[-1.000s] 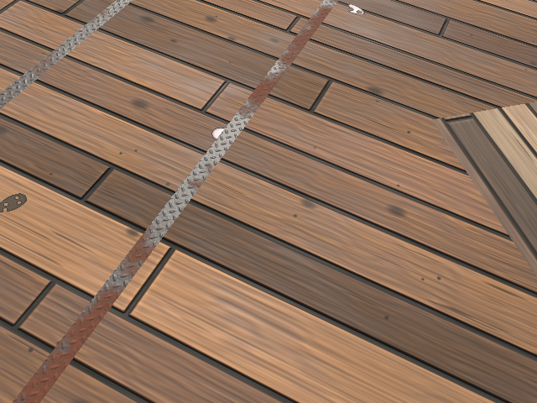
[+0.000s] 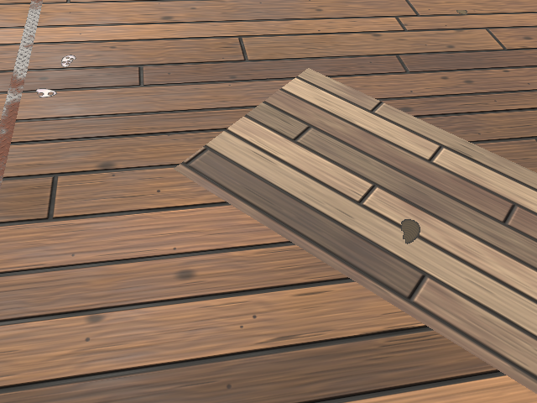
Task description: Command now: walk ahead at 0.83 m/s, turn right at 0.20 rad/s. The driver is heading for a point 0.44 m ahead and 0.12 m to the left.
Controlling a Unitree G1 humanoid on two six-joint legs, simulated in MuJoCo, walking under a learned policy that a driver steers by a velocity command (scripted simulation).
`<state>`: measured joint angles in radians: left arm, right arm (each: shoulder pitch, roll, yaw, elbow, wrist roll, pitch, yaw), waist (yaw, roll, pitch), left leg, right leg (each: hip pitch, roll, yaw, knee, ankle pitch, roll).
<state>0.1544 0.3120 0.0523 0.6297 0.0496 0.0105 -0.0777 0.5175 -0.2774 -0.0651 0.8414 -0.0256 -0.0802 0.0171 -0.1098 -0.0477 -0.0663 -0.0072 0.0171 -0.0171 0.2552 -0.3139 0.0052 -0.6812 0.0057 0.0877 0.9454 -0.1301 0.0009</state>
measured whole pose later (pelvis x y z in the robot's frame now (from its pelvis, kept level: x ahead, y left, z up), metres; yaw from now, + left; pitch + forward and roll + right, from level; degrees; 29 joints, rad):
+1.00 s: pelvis +0.61 -0.04 -0.01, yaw +19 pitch +0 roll +2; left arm 0.16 0.27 0.02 0.76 0.01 -0.02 0.04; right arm 0.16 -0.25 -0.02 0.85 -0.01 -0.03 0.01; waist -0.02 -0.05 0.03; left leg -0.24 -0.11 -0.01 0.47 -0.24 0.07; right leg -0.39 -0.07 0.07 0.55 -0.11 0.05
